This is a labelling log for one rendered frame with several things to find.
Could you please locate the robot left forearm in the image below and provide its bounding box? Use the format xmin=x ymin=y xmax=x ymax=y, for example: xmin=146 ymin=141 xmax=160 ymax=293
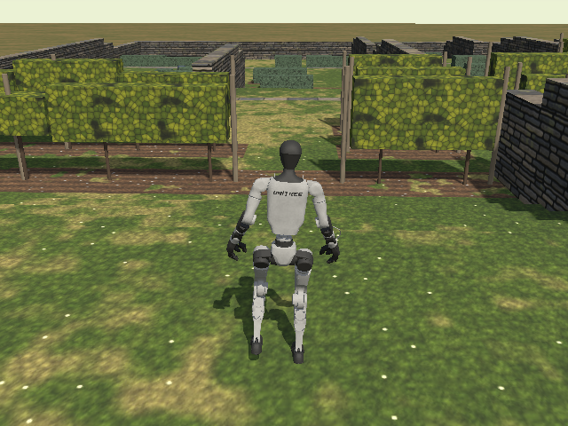
xmin=230 ymin=210 xmax=249 ymax=244

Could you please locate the robot right upper arm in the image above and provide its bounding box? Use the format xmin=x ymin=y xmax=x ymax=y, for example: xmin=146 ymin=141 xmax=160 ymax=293
xmin=307 ymin=180 xmax=329 ymax=229

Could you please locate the right robot shin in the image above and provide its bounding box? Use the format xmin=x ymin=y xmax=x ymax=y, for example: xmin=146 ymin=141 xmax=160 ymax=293
xmin=294 ymin=293 xmax=307 ymax=352

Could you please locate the left robot foot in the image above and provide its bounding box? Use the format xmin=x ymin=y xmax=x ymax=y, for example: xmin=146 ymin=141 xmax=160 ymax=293
xmin=250 ymin=335 xmax=263 ymax=355

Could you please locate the robot right hand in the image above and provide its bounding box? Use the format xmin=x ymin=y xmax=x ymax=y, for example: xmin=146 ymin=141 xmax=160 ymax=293
xmin=319 ymin=243 xmax=340 ymax=264

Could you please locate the robot left upper arm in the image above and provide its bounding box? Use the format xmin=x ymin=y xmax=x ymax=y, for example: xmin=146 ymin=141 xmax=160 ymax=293
xmin=241 ymin=177 xmax=270 ymax=225

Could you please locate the robot right forearm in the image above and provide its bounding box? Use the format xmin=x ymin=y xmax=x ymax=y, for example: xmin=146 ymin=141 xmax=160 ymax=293
xmin=320 ymin=216 xmax=337 ymax=249

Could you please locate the robot left hand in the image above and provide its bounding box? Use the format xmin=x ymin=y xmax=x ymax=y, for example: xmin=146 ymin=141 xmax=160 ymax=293
xmin=226 ymin=240 xmax=247 ymax=261

